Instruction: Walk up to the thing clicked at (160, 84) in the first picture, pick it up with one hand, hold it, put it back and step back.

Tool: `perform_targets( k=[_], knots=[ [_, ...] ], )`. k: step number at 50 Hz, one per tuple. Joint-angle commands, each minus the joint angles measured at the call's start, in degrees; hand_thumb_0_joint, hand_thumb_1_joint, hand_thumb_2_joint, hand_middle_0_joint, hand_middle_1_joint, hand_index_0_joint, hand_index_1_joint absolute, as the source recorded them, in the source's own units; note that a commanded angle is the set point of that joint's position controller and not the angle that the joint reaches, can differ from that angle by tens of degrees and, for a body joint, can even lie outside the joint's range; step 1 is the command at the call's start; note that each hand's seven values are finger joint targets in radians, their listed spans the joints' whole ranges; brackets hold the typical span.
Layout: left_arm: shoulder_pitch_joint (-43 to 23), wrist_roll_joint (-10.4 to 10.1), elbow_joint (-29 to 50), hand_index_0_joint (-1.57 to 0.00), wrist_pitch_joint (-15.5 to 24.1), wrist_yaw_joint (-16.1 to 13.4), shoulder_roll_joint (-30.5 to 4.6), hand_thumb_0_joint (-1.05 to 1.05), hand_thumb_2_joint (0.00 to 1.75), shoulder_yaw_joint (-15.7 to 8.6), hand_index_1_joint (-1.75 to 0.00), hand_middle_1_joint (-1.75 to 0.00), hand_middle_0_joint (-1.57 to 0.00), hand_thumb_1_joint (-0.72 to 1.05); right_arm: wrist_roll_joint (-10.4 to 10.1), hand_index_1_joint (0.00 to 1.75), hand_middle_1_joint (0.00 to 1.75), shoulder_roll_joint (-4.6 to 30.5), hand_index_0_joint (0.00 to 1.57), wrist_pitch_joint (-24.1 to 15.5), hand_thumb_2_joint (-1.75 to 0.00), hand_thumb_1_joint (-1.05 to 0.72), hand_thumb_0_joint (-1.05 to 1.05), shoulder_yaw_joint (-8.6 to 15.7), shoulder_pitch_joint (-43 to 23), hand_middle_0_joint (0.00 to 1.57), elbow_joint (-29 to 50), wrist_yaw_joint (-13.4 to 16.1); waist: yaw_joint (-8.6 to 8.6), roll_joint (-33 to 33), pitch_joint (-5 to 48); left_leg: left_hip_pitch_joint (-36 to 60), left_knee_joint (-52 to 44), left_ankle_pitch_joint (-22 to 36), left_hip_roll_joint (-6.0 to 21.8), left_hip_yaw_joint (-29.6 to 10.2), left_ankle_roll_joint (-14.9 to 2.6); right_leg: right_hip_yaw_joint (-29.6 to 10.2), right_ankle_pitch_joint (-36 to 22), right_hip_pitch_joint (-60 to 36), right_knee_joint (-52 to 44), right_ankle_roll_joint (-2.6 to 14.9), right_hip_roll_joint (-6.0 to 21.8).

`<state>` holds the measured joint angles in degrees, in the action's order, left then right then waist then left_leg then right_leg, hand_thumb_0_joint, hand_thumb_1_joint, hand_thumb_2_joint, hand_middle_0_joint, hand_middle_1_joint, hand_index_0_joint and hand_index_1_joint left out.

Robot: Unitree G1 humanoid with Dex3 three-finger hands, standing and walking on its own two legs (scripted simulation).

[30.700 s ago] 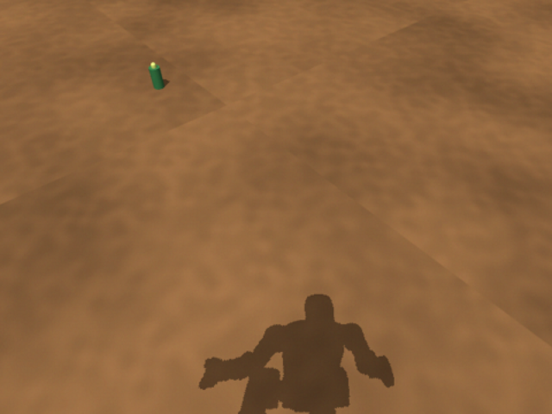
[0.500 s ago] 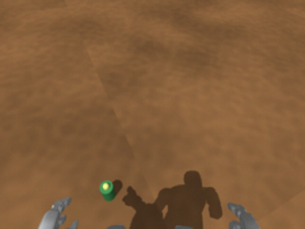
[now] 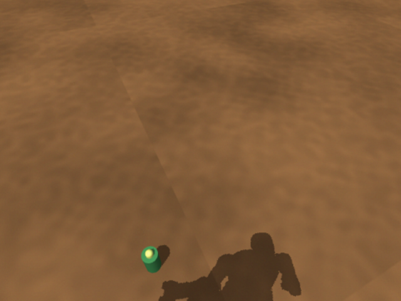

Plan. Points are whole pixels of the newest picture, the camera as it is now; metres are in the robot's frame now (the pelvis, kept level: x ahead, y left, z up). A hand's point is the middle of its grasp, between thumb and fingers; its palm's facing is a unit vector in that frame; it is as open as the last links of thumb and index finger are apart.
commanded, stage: stand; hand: left
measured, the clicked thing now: (151, 258) +0.42 +0.22 -0.69
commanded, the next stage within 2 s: step back in 1.54 s
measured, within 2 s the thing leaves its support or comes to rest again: neither
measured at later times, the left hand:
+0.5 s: hand out of the picture +0.06 +0.23 -0.15, palm faces -0.02 -0.94 -0.34, open 7.4 cm
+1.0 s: hand out of the picture +0.09 +0.23 -0.15, palm faces -0.03 -0.94 -0.34, open 7.4 cm
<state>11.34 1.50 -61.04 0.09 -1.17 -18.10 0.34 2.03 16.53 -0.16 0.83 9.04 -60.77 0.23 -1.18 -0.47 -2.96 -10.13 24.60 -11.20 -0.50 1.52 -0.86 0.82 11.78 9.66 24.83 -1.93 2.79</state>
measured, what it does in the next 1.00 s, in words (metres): stands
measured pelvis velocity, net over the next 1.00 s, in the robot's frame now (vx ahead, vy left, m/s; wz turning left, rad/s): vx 0.02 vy -0.01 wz -0.01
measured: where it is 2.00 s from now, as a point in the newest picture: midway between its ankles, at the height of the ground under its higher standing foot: outside the picture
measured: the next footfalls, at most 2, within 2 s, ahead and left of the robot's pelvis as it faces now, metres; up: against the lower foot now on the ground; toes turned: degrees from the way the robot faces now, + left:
left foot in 1.94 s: +0.00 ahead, +0.11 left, +0.00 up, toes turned -2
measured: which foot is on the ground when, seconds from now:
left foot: down 0.00-1.00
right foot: down 0.00-1.00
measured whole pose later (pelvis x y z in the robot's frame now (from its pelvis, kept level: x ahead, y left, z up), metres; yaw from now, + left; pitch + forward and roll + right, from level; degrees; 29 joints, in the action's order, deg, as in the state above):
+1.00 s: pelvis +0.02 -0.01 +0.01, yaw -1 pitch -2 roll +0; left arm 6.0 0.8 -66.9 0.3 -0.4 -18.7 -0.2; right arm 1.3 19.0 -0.6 0.2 6.8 -66.2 0.2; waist -0.2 -0.8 -3.2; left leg -6.3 18.1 -9.4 0.9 1.7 0.4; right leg 0.7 9.8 6.1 18.2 -0.9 1.2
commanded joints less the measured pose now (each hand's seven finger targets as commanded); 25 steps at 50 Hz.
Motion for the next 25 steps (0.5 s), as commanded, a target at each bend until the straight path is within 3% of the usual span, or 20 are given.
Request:
perform_targets(
  k=[1,8,25],
  knots=[
    [-2.79,0.19,1.34,-0.20,1.81,-0.42,-11.44,0.00,0.90,-2.47,-0.30,-0.30,-0.20,0.90,-0.46,0.30,0.30,12.49,0.20,-1.05,-0.90,-0.90,0.00,2.60,-2.55,0.20,2.02,0.74,0.72,0.31,0.46,-1.45,-9.38,-6.40,6.26,-8.38,-0.44,-4.42,1.56,0.07,-6.19,2.40,3.49],
    [-4.11,0.01,-0.78,-0.20,2.06,-0.54,-11.49,0.00,0.90,-2.27,-0.30,-0.30,-0.20,0.90,-0.74,0.30,0.30,12.10,0.20,-1.18,-0.90,-0.90,0.00,2.21,-3.15,0.20,0.10,0.60,0.90,1.56,2.26,2.39,-8.15,0.85,6.48,-7.41,-0.40,-5.05,-1.19,-0.76,-8.22,2.47,4.80],
    [-6.60,-0.29,-2.71,-0.20,1.93,-0.25,-12.47,0.00,0.90,-2.66,-0.30,-0.30,-0.20,0.90,-0.93,0.30,0.30,13.25,0.20,-1.09,-0.90,-0.90,0.00,1.66,-4.15,0.20,-1.90,0.63,0.94,0.41,2.49,3.25,-9.30,2.90,7.31,-6.51,-0.06,-5.65,-3.74,-2.41,-9.92,2.54,4.98]
  ],
)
